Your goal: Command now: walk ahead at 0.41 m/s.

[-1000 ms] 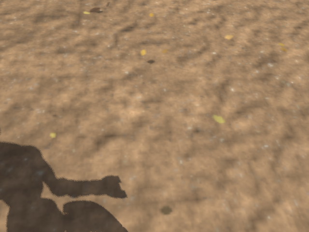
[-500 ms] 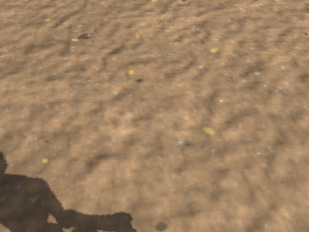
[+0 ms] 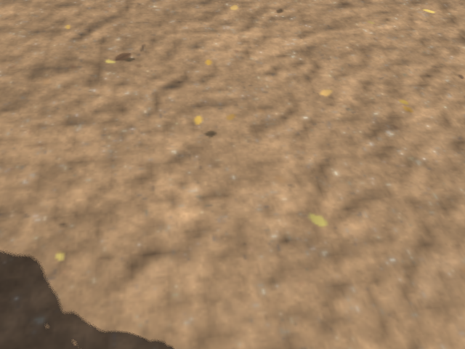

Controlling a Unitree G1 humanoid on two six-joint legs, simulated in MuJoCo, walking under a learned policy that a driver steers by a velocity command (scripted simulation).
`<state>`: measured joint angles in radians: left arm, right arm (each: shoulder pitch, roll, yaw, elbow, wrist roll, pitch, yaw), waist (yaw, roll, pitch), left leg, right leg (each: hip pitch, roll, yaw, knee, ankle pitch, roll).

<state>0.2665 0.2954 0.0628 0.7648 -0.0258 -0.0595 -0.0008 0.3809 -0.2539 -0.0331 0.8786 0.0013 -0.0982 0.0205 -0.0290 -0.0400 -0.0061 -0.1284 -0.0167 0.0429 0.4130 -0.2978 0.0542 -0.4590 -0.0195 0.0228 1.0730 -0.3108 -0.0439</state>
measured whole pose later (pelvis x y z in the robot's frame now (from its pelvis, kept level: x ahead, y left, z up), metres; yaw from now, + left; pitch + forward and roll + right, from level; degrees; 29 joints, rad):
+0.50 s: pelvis +0.27 -0.04 -0.01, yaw +1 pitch +1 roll -2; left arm 0.19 0.27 0.06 0.78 0.00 -0.09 -0.03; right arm 0.31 -0.29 -0.04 0.85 0.03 -0.08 0.00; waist -0.01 0.03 0.05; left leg -0.41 0.06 -0.05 1.19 -0.34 0.04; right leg -0.30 0.07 -0.07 0.42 -0.13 -0.08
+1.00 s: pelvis +0.55 +0.04 -0.01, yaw +0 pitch +1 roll -1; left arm 0.30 0.30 0.04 0.89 -0.02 -0.08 -0.01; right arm 0.19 -0.27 -0.04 0.76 0.00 -0.09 0.03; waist 0.01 -0.02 0.03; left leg -0.36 -0.02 0.05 0.49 -0.15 0.06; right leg -0.37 -0.02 0.03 1.15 -0.39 -0.04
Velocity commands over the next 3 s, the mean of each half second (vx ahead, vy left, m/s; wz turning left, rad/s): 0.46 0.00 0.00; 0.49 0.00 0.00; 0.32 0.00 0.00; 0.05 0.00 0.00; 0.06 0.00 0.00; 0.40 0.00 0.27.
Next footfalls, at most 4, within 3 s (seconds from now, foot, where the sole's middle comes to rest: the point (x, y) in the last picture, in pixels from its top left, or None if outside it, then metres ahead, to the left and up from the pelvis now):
0.34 right None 0.36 -0.12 -0.78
0.88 left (179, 305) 0.66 0.13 -0.78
1.36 right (246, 233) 0.92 -0.09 -0.78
1.68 left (172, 247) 0.86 0.16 -0.78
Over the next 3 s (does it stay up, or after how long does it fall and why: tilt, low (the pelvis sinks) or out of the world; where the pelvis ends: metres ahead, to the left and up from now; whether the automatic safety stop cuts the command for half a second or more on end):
stays up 1.07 0.03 -0.02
